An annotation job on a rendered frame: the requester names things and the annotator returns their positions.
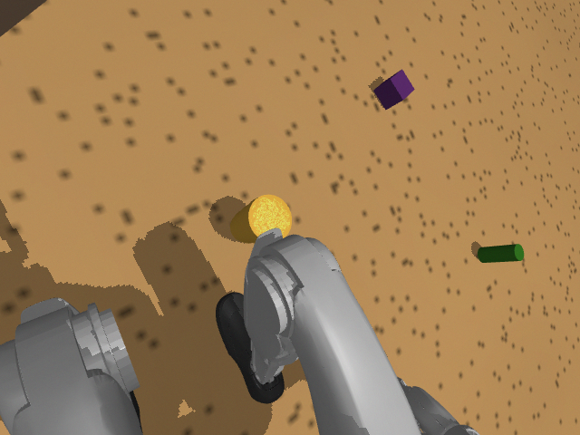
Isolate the right robot foot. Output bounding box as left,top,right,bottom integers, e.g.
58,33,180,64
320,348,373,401
216,293,285,403

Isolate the right robot hand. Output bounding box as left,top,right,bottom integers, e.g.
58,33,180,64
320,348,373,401
397,377,460,435

